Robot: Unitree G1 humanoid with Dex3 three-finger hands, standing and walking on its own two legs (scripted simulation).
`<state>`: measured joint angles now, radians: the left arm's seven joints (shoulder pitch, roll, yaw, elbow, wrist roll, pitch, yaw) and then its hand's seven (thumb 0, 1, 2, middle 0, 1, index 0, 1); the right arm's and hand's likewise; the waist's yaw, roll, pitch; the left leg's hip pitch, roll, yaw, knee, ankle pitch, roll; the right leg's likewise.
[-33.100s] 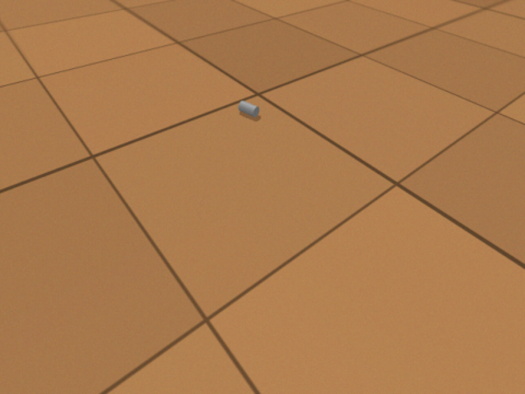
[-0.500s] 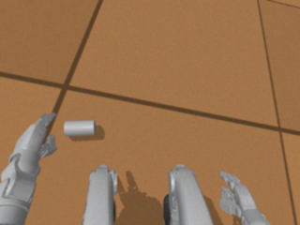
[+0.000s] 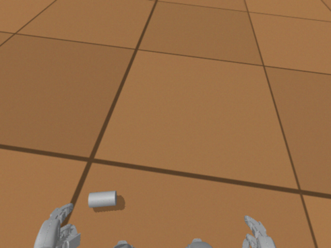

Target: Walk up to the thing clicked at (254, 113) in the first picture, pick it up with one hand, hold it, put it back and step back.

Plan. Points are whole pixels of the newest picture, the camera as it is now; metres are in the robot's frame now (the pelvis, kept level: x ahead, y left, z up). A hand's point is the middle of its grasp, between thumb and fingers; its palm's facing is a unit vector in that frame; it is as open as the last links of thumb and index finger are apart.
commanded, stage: home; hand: left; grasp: from above
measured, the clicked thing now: (103, 198) +0.49 +0.26 -0.64
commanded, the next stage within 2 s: none
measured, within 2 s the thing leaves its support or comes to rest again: neither
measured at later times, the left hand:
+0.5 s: hand out of the picture +0.17 +0.18 -0.01, palm faces +0.09 -0.98 -0.19, open 7.4 cm
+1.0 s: hand out of the picture +0.18 +0.19 -0.01, palm faces +0.07 -0.98 -0.19, open 7.4 cm
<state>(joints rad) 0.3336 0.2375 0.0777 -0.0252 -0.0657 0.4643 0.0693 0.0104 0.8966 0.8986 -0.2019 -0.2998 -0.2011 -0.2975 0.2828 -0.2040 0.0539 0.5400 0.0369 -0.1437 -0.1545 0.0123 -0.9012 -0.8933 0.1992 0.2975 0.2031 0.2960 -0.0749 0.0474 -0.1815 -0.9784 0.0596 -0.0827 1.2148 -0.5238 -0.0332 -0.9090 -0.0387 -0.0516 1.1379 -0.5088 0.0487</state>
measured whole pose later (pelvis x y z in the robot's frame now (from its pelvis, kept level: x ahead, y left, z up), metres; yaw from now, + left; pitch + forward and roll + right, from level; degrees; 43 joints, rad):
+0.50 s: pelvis +0.02 +0.00 +0.04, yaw +1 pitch +10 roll -3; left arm 0.49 0.21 0.04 -0.14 -0.05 0.47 0.01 0.01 0.90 0.90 -0.20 -0.30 -0.20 -0.30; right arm 0.26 -0.22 0.03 0.53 0.00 -0.25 -0.18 0.01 -0.90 -0.89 0.20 0.30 0.20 0.30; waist -0.03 0.04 -0.16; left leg -0.73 0.05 -0.08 1.02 -0.47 -0.04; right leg -0.66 -0.05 -0.06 0.96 -0.47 0.05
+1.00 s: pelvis +0.02 +0.00 +0.04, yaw +1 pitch +9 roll -3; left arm 0.49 0.22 0.04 -0.14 -0.05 0.47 0.02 0.01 0.90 0.90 -0.20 -0.30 -0.20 -0.30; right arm 0.29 -0.21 0.03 0.56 0.00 -0.25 -0.18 0.02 -0.90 -0.89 0.20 0.30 0.20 0.30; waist -0.04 0.04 -0.16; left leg -0.71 0.05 -0.06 1.02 -0.48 -0.03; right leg -0.64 -0.05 -0.05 0.94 -0.46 0.06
